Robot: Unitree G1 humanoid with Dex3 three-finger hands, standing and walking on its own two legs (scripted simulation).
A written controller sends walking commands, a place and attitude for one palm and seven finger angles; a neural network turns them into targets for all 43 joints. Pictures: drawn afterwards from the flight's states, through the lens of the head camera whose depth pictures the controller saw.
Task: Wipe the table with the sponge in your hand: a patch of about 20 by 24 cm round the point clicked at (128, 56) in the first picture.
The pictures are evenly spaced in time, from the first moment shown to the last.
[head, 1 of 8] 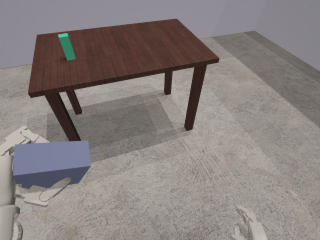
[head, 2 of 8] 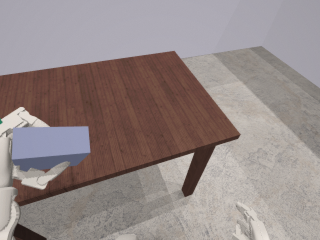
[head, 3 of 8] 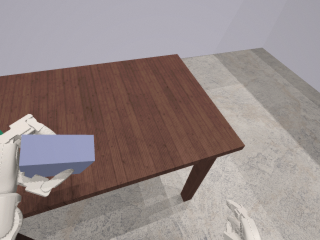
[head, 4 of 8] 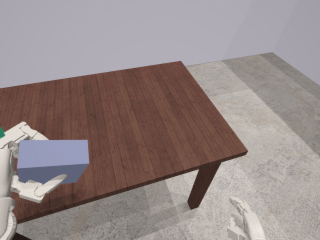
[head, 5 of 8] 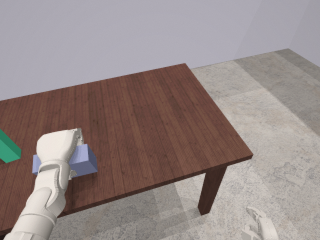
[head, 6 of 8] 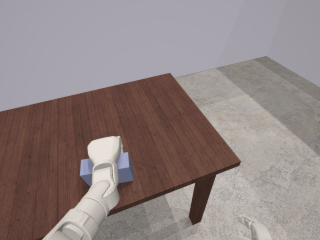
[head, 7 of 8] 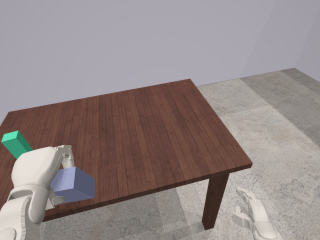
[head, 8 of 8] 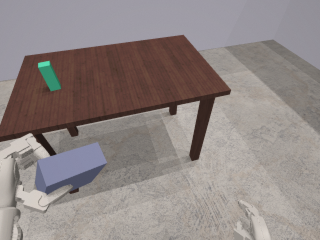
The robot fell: no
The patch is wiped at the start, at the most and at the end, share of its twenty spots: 0.00 1.00 1.00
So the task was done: yes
